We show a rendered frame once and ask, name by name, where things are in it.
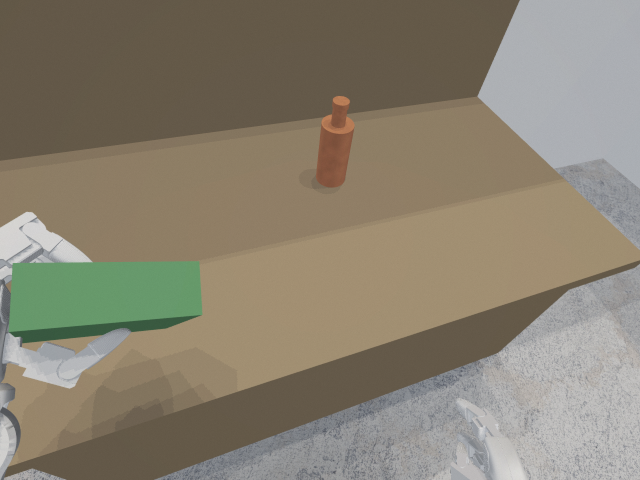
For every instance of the left robot forearm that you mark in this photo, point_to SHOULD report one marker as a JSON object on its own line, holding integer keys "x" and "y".
{"x": 10, "y": 432}

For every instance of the sponge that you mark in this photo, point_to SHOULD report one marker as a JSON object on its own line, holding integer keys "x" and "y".
{"x": 53, "y": 301}

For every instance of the robot right hand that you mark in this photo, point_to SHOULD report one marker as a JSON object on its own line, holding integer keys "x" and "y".
{"x": 496, "y": 459}

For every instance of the robot left hand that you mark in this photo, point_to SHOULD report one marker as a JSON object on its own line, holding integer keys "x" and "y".
{"x": 26, "y": 240}

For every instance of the table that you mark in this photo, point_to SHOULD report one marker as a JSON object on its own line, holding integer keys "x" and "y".
{"x": 189, "y": 130}

